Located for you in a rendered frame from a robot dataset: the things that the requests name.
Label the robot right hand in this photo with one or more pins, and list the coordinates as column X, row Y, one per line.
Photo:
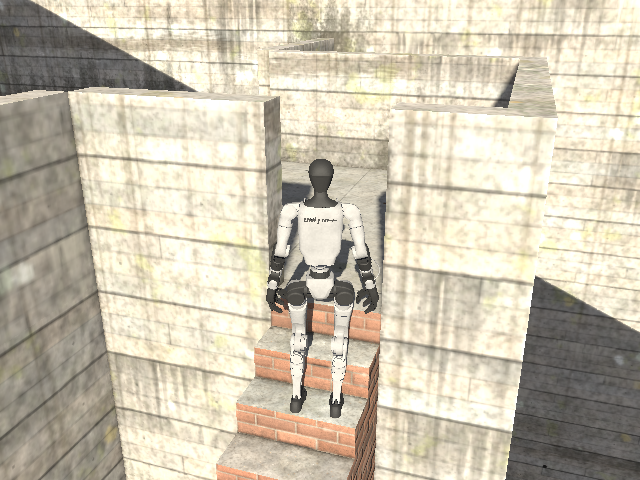
column 373, row 298

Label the robot left forearm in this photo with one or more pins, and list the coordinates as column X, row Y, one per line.
column 275, row 271

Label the right robot upper arm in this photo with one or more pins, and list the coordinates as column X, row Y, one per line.
column 352, row 213

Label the left robot upper arm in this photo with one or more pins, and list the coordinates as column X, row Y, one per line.
column 289, row 211

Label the robot right shin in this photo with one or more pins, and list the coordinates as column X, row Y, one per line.
column 338, row 372

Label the robot left hand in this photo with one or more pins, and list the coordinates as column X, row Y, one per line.
column 272, row 297

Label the robot right forearm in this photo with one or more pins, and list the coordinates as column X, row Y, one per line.
column 366, row 270

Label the right robot foot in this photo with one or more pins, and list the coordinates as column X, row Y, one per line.
column 335, row 409

